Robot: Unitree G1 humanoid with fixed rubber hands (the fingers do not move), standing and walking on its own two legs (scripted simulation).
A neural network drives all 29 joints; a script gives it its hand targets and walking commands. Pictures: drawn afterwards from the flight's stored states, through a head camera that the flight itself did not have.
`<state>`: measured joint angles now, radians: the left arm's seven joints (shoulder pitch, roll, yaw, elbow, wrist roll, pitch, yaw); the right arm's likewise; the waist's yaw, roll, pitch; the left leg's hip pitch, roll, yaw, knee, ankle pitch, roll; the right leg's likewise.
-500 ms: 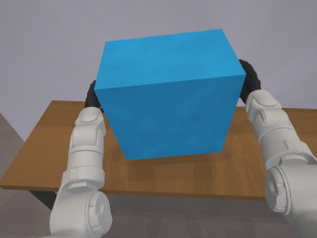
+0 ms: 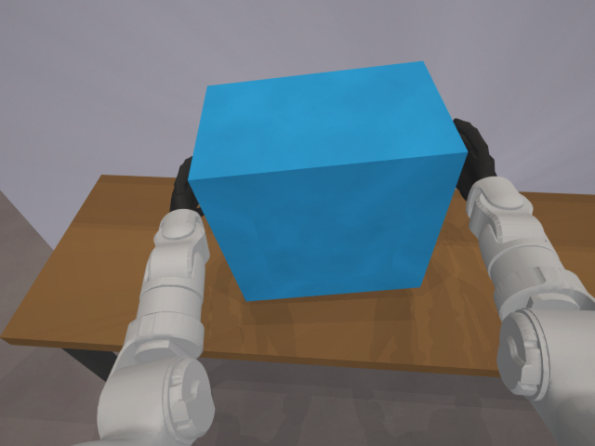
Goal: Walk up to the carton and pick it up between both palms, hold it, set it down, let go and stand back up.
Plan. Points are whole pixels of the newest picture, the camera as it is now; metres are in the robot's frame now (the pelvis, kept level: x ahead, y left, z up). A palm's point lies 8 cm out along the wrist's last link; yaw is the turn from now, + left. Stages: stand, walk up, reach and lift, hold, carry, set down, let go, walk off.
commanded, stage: set down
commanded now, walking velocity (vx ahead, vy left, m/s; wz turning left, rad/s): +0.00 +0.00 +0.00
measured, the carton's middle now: (323, 196) +0.48 +0.01 +0.08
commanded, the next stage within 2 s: none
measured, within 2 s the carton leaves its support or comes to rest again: neither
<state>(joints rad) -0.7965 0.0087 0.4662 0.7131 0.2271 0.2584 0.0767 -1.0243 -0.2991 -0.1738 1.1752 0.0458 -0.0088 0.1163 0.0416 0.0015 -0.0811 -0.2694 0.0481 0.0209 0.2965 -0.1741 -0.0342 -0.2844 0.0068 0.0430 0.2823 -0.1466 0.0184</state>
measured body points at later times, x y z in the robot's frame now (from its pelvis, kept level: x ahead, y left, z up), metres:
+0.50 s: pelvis +0.00 +0.00 +0.00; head +0.06 -0.01 +0.44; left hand +0.43 +0.19 +0.08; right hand +0.48 -0.19 +0.12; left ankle -0.03 +0.14 -0.75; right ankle -0.01 -0.13 -0.75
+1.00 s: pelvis +0.00 +0.00 +0.00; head +0.06 -0.01 +0.44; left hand +0.43 +0.19 +0.08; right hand +0.48 -0.19 +0.12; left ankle -0.03 +0.14 -0.75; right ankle -0.01 -0.13 -0.75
